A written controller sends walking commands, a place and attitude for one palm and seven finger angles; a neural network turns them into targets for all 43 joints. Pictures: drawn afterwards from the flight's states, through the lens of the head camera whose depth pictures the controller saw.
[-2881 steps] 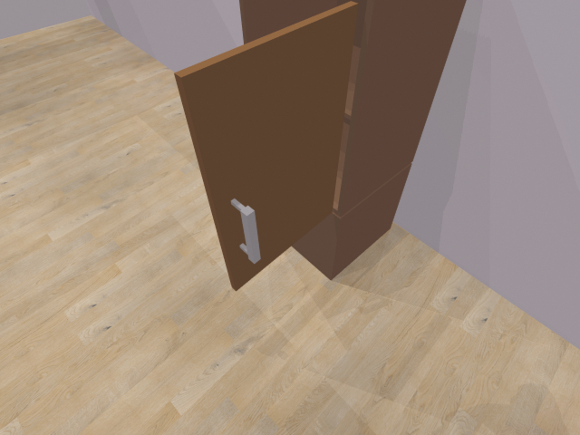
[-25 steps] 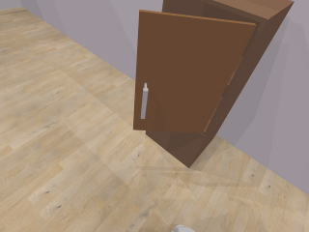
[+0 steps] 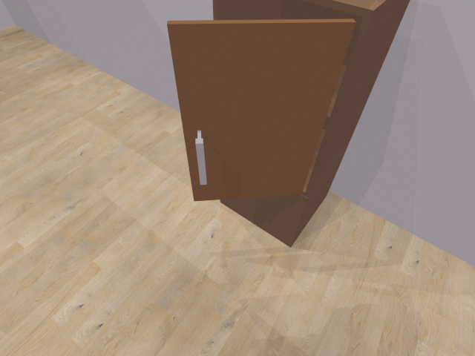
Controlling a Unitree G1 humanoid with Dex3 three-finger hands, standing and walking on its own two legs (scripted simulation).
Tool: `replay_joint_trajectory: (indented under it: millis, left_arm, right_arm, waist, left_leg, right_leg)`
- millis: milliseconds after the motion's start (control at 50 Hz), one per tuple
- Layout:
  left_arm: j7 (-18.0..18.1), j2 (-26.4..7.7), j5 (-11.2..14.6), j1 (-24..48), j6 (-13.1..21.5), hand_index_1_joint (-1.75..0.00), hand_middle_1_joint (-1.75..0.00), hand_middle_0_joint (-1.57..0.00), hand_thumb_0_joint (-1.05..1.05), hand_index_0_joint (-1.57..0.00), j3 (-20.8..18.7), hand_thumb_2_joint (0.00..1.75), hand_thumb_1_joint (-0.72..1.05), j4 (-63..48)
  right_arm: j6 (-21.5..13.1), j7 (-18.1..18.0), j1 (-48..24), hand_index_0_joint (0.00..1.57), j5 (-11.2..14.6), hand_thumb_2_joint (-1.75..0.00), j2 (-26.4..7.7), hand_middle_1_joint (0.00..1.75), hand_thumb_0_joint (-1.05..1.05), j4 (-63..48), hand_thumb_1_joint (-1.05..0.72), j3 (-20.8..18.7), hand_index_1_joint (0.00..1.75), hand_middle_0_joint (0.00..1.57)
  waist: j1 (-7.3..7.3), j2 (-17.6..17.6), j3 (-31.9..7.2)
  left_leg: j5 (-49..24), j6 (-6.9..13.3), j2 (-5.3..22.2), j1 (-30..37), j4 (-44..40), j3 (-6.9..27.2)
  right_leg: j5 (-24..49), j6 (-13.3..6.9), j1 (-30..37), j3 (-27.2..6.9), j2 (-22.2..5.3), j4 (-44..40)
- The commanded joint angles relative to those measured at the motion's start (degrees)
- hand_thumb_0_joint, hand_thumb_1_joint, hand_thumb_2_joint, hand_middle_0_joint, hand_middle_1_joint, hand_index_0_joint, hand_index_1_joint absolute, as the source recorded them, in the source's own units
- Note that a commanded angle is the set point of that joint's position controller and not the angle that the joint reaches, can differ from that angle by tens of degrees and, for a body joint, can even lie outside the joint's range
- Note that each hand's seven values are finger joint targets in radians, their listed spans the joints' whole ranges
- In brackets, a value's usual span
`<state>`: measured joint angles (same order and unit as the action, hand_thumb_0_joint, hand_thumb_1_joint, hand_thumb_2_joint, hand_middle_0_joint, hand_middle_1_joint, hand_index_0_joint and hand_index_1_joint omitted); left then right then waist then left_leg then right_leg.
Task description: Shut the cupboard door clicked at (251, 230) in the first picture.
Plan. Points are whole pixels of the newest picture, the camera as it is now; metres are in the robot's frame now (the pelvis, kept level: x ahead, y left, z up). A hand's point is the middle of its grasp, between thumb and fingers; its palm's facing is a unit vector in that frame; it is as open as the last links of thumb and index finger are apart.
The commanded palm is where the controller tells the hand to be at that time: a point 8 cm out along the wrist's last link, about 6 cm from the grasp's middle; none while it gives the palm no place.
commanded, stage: look again from close up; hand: left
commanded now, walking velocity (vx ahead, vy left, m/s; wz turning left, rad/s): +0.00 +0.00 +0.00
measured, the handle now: (201, 158) +0.64 +0.12 -0.11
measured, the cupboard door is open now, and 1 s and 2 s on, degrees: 42 42 42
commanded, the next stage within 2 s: shuffle to correct the standing spot in 0.32 s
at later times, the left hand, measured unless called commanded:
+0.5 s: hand out of the picture -0.04 +0.13 -0.18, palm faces +0.04 -0.99 -0.15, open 7.4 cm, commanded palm none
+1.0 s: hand out of the picture +0.13 +0.19 -0.18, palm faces +0.06 -0.99 -0.12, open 7.4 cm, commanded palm none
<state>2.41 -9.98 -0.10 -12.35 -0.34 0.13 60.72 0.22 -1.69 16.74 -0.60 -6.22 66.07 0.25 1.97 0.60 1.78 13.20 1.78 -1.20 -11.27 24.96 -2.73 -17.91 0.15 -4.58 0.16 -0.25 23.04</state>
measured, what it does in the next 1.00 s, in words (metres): walks ahead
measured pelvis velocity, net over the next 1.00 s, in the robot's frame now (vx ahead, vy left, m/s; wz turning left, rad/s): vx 0.11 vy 0.01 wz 0.07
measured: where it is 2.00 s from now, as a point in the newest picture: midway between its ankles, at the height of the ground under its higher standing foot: (273, 343)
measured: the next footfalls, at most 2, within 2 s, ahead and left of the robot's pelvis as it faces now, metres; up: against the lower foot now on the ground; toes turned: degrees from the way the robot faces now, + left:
right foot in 1.24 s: +0.35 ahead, -0.14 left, +0.00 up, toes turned -3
left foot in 1.52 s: +0.30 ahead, +0.04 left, +0.00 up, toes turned +17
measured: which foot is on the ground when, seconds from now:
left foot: down 0.00-1.00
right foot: down 0.00-0.74, up 0.76-1.00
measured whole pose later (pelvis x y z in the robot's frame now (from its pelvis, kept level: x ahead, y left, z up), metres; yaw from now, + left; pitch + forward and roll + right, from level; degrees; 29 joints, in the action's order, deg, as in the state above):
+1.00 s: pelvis +0.11 +0.01 +0.01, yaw +4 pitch +2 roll -3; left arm -0.7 -11.9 -1.8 -12.3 -1.7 -3.5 59.3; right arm -3.5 -3.2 25.2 -1.5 -3.5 66.0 0.1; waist 2.1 2.5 4.1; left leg 18.5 1.6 3.4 -5.0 21.7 -6.5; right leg -12.9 1.0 -35.1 1.9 -4.0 64.5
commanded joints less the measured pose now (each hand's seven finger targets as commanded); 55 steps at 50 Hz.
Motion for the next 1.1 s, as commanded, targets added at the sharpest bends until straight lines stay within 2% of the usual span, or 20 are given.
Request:
replay_joint_trajectory:
  millis: [0, 100, 240, 400, 440, 500, 560, 600, 640, 680, 700, 720, 740, 760, 780, 820, 900, 980, 1060, 1080]
  left_arm:
    - [0.1, -4.6, -0.3, -5.3, 0.9, -0.30, -0.30, -0.20, 0.00, -0.20, -0.5, 0.90, 0.90, -0.5]
    - [0.1, -4.5, -0.3, -6.9, 1.3, -0.30, -0.30, -0.20, 0.00, -0.20, -0.1, 0.90, 0.90, 0.6]
    - [0.2, -4.5, -0.4, -9.5, 1.8, -0.30, -0.30, -0.20, 0.00, -0.20, 0.0, 0.90, 0.90, 1.9]
    - [0.3, -4.0, -0.5, -11.0, 1.7, -0.30, -0.30, -0.20, 0.00, -0.20, 0.0, 0.90, 0.90, 2.7]
    - [0.0, -3.4, -0.6, -11.6, 1.5, -0.30, -0.30, -0.20, 0.00, -0.20, 0.0, 0.90, 0.90, 3.2]
    - [-0.7, -4.7, -0.9, -12.5, 0.7, -0.30, -0.30, -0.20, 0.00, -0.20, -1.2, 0.90, 0.90, 2.8]
    - [-0.9, -6.2, -1.3, -14.0, 0.6, -0.30, -0.30, -0.20, 0.00, -0.20, -2.4, 0.90, 0.90, 2.0]
    - [-1.2, -5.9, -1.7, -14.3, 1.3, -0.30, -0.30, -0.20, 0.00, -0.20, -2.8, 0.90, 0.90, 1.7]
    - [-1.2, -6.2, -1.9, -14.1, 1.8, -0.30, -0.30, -0.20, 0.00, -0.20, -3.2, 0.90, 0.90, 1.7]
    - [-1.3, -5.9, -1.7, -10.9, 1.7, -0.30, -0.30, -0.20, 0.00, -0.20, -3.2, 0.90, 0.90, 0.9]
    - [-1.7, -3.8, -1.1, -10.2, 1.5, -0.30, -0.30, -0.20, 0.00, -0.20, -3.0, 0.90, 0.90, -0.1]
    - [-2.2, -1.3, -0.9, -9.5, 1.7, -0.30, -0.30, -0.20, 0.00, -0.20, -2.2, 0.90, 0.90, -2.0]
    - [-2.0, -4.1, -2.0, -5.8, 1.4, -0.30, -0.30, -0.20, 0.00, -0.20, -2.8, 0.90, 0.90, -3.2]
    - [-1.8, -4.1, -2.2, -4.4, 1.0, -0.30, -0.30, -0.20, 0.00, -0.20, -3.2, 0.90, 0.90, -3.2]
    - [-2.1, -3.8, -2.1, -3.9, 1.1, -0.30, -0.30, -0.20, 0.00, -0.20, -3.4, 0.90, 0.90, -2.9]
    - [-2.9, -1.9, -2.0, -4.8, 0.7, -0.30, -0.30, -0.20, 0.00, -0.20, -3.4, 0.90, 0.90, -2.2]
    - [-3.5, -0.5, -1.9, -4.0, -0.4, -0.30, -0.30, -0.20, 0.00, -0.20, -3.5, 0.90, 0.90, -2.7]
    - [-4.0, 0.0, -1.7, 2.7, -0.7, -0.30, -0.30, -0.20, 0.00, -0.20, -3.0, 0.90, 0.90, -5.3]
    - [-4.3, -0.2, -1.2, 10.2, -0.2, -0.30, -0.30, -0.20, 0.00, -0.20, -2.4, 0.90, 0.90, -7.6]
    - [-4.3, -0.7, -1.1, 10.3, -0.2, -0.30, -0.30, -0.20, 0.00, -0.20, -2.4, 0.90, 0.90, -7.6]
  right_arm:
    - [-0.6, -0.3, 1.4, 0.20, 0.1, -0.90, -6.7, 0.30, 0.00, -1.3, -0.90, -1.6, 0.30, 0.20]
    - [-0.4, -0.2, 0.4, 0.20, 0.2, -0.90, -6.8, 0.30, 0.00, -0.9, -0.90, -1.4, 0.30, 0.20]
    - [-0.7, -0.4, -1.2, 0.20, 0.3, -0.90, -7.6, 0.30, 0.00, -1.1, -0.90, -1.2, 0.30, 0.20]
    - [-0.7, -0.6, -2.0, 0.20, 0.3, -0.90, -7.7, 0.30, 0.00, -1.1, -0.90, -1.0, 0.30, 0.20]
    - [-0.5, -0.4, -1.0, 0.20, 0.0, -0.90, -7.4, 0.30, 0.00, -0.6, -0.90, -1.1, 0.30, 0.20]
    - [-0.2, 0.1, -1.5, 0.20, -0.7, -0.90, -7.3, 0.30, 0.00, -1.6, -0.90, -1.6, 0.30, 0.20]
    - [-0.2, 0.4, -2.8, 0.20, -1.0, -0.90, -6.7, 0.30, 0.00, -3.7, -0.90, -2.1, 0.30, 0.20]
    - [-0.7, 0.7, -4.3, 0.20, -1.0, -0.90, -6.6, 0.30, 0.00, -5.2, -0.90, -2.5, 0.30, 0.20]
    - [-1.3, 0.9, -3.6, 0.20, -0.7, -0.90, -5.5, 0.30, 0.00, -5.8, -0.90, -2.6, 0.30, 0.20]
    - [-2.1, 0.7, 4.6, 0.20, -0.7, -0.90, -4.7, 0.30, 0.00, -3.9, -0.90, -2.5, 0.30, 0.20]
    - [-2.7, 0.3, 11.8, 0.20, -1.2, -0.90, -8.2, 0.30, 0.00, -1.5, -0.90, -3.2, 0.30, 0.20]
    - [-3.0, -0.5, 19.0, 0.20, -1.8, -0.90, -14.1, 0.30, 0.00, 0.2, -0.90, -4.7, 0.30, 0.20]
    - [-2.7, -1.0, 20.0, 0.20, -1.6, -0.90, -13.6, 0.30, 0.00, 0.8, -0.90, -4.4, 0.30, 0.20]
    - [-2.9, -1.4, 18.7, 0.20, -1.6, -0.90, -11.8, 0.30, 0.00, 0.3, -0.90, -3.6, 0.30, 0.20]
    - [-3.3, -1.7, 17.0, 0.20, -1.5, -0.90, -9.6, 0.30, 0.00, -0.1, -0.90, -3.1, 0.30, 0.20]
    - [-4.2, -2.0, 14.7, 0.20, -1.2, -0.90, -9.0, 0.30, 0.00, -1.1, -0.90, -2.7, 0.30, 0.20]
    - [-4.7, -2.3, 14.3, 0.20, -0.8, -0.90, -8.0, 0.30, 0.00, -0.6, -0.90, -2.5, 0.30, 0.20]
    - [-4.3, -2.3, 16.2, 0.20, -1.0, -0.90, -7.4, 0.30, 0.00, -0.2, -0.90, -2.5, 0.30, 0.20]
    - [-3.7, -2.1, 17.0, 0.20, -1.6, -0.90, -7.6, 0.30, 0.00, 0.1, -0.90, -2.9, 0.30, 0.20]
    - [-3.5, -2.2, 16.4, 0.20, -1.5, -0.90, -8.4, 0.30, 0.00, 0.2, -0.90, -3.2, 0.30, 0.20]
  waist:
    - [-1.15, 2.2, 2.8]
    - [-1.15, 1.3, 3.8]
    - [-1.40, 0.3, 0.0]
    - [-1.77, 0.4, 1.7]
    - [-1.68, 1.3, 2.2]
    - [-2.43, 4.6, 6.0]
    - [-3.32, 9.7, 9.5]
    - [-3.34, 6.8, 11.5]
    - [-2.58, 4.6, 11.0]
    - [1.30, 1.6, 7.2]
    - [3.13, -9.2, 4.7]
    - [4.34, -21.7, 1.8]
    - [4.60, -14.3, 4.9]
    - [3.36, -12.5, 7.3]
    - [2.57, -5.9, 7.3]
    - [0.64, -1.9, 4.6]
    - [-0.54, -6.8, 2.0]
    - [0.52, -8.5, 4.4]
    - [2.68, -11.4, 7.0]
    - [2.34, -12.1, 6.1]
  left_leg:
    - [-10.4, -0.9, 6.3, 2.3, -3.6, 5.3]
    - [-9.1, -1.0, 6.3, 3.6, -4.4, 5.1]
    - [-12.0, -1.1, 6.5, 5.6, -3.9, 4.6]
    - [-11.7, -1.1, 6.6, 5.0, -4.1, 4.7]
    - [-4.1, -0.9, 6.0, 3.9, -3.6, 4.5]
    - [6.6, -0.8, 4.0, -3.8, 1.5, 2.3]
    - [10.3, -0.9, 3.5, -13.2, 13.5, -0.8]
    - [12.5, -0.9, 4.9, -17.1, 19.5, -0.9]
    - [12.5, -0.8, 5.7, -16.3, 16.9, -2.1]
    - [6.7, -0.2, 5.1, -2.3, 3.9, -2.8]
    - [4.2, 2.8, 10.3, 7.5, -4.1, 8.8]
    - [-2.5, 7.8, 24.4, 15.7, -10.7, 28.4]
    - [-4.6, 9.7, 26.9, 11.0, -12.5, 29.5]
    - [-11.9, 9.1, 26.2, 8.0, -11.8, 27.3]
    - [-17.9, 8.6, 25.8, 6.5, -10.8, 24.0]
    - [-27.2, 6.7, 22.5, 8.2, -9.5, 16.0]
    - [-34.7, 2.9, 17.9, 10.6, -8.3, 5.5]
    - [-36.3, 2.6, 16.3, 11.1, -8.6, 2.6]
    - [-38.3, 2.8, 15.5, 10.0, -7.7, 0.5]
    - [-38.9, 2.8, 15.9, 10.1, -7.0, 0.2]
  right_leg:
    - [15.0, -0.9, -5.5, -4.6, -6.8, -4.8]
    - [12.5, -0.8, -7.5, -5.6, -6.5, -6.6]
    - [19.8, -0.4, -4.8, -5.3, -6.9, -6.1]
    - [19.3, -0.1, -5.4, -5.1, -6.6, -6.5]
    - [5.2, -0.4, -5.9, -4.6, -5.8, -7.6]
    - [-13.3, -2.8, -7.2, -7.5, -7.0, -9.8]
    - [-22.2, -7.2, -6.8, -14.1, -13.0, -14.0]
    - [-15.9, -10.0, -6.5, -14.8, -15.5, -13.5]
    - [-4.4, -10.7, -4.7, -11.2, -16.1, -9.7]
    - [4.2, -7.7, -9.5, -3.8, -12.3, 1.3]
    - [5.5, -4.0, -17.1, 2.6, -5.3, 16.8]
    - [-11.0, -0.6, -29.7, 7.7, 0.5, 32.5]
    - [-13.2, -1.9, -31.7, 1.6, -1.0, 41.4]
    - [-9.2, -2.1, -33.8, -1.2, -3.0, 45.8]
    - [-5.6, -1.8, -34.0, -2.0, -4.3, 47.5]
    - [-0.3, -0.3, -33.5, -1.5, -4.8, 48.0]
    - [5.1, 0.9, -34.8, 0.8, -4.2, 44.8]
    - [8.9, 1.5, -37.4, 4.3, -4.4, 36.1]
    - [9.0, 0.6, -31.7, 8.0, -3.5, 19.9]
    - [8.9, 0.1, -28.5, 8.0, -3.2, 16.4]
